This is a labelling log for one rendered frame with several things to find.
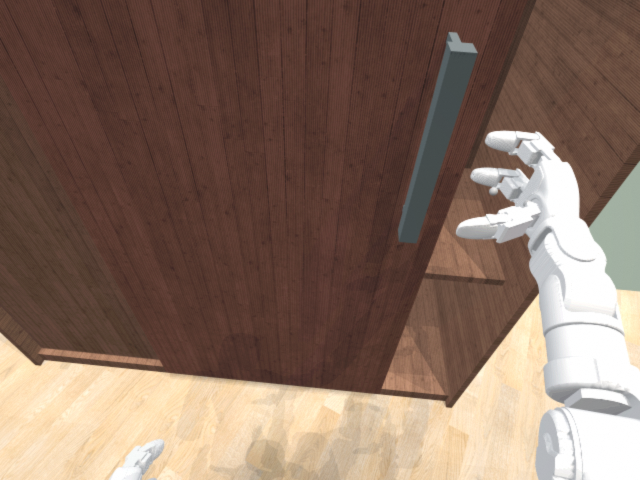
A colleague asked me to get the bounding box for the right robot upper arm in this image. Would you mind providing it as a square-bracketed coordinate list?
[535, 407, 640, 480]

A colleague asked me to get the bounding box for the right robot forearm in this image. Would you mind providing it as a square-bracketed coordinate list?
[528, 215, 640, 420]

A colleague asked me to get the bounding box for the handle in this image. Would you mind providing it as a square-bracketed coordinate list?
[398, 32, 478, 243]

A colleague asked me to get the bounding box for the left robot hand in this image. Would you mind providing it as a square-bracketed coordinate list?
[109, 439, 164, 480]

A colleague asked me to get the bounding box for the wardrobe door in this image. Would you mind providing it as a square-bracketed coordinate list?
[0, 75, 159, 359]
[0, 0, 528, 394]

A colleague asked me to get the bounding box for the right robot hand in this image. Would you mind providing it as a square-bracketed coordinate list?
[456, 131, 580, 243]

